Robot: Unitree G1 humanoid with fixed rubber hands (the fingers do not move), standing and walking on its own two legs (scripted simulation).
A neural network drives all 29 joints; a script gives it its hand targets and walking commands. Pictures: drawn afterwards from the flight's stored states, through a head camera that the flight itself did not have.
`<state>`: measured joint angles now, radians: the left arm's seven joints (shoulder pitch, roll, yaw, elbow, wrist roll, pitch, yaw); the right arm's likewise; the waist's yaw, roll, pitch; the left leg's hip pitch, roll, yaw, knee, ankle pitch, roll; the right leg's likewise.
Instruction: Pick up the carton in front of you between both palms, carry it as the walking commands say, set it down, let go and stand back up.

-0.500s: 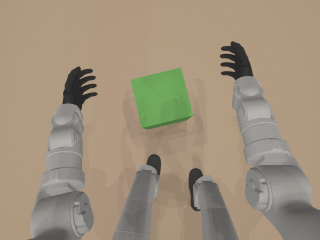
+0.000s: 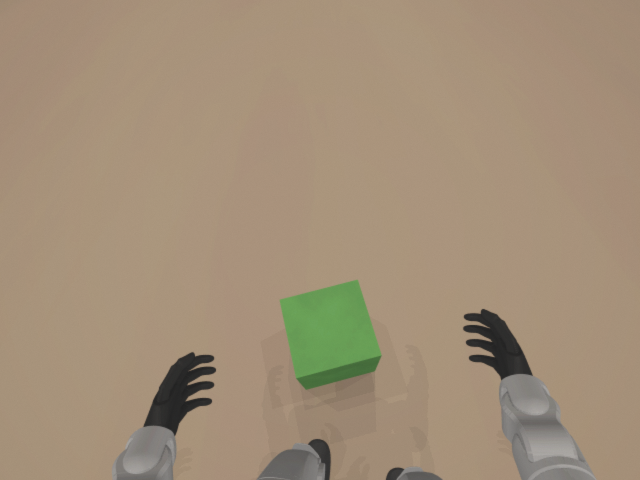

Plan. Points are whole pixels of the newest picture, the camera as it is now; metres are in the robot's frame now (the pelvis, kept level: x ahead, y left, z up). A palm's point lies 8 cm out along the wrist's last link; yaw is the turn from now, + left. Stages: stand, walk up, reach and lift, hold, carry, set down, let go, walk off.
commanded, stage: let go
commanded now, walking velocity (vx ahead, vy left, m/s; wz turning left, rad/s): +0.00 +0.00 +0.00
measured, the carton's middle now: (330, 337) +0.42 +0.06 -0.64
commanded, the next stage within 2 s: stand in 0.70 s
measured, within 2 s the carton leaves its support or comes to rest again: neither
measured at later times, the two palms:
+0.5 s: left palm (193, 420) +0.18 +0.19 -0.05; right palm (612, 451) +0.17 -0.28 -0.05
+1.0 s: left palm (139, 456) +0.14 +0.27 -0.09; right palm out of the picture +0.14 -0.29 -0.06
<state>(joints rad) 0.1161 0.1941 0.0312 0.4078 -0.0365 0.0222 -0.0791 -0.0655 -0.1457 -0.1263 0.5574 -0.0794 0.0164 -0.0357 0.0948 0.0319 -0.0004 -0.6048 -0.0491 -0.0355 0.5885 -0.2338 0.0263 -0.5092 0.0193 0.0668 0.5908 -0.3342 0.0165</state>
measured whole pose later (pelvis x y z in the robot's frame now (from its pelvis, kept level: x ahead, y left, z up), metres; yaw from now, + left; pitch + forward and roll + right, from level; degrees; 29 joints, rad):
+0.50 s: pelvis +0.02 -0.04 +0.01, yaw +0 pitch -3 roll +1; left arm 0.21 0.22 0.05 0.41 0.03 0.16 -0.06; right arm 0.24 -0.21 -0.03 0.45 0.01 0.09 0.04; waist 0.00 -0.03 0.07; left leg -0.16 -0.01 -0.06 0.44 -0.23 -0.02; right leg -0.07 0.05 0.05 0.46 -0.33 -0.04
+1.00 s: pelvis +0.01 +0.00 +0.01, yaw +0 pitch -2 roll -1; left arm 0.24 0.30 0.07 0.66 0.02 0.01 0.02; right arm 0.20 -0.28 -0.08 0.73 -0.03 -0.02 -0.03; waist -0.01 -0.05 0.02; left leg -0.23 -0.04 -0.03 0.54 -0.28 0.03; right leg -0.11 0.02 0.06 0.49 -0.34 0.01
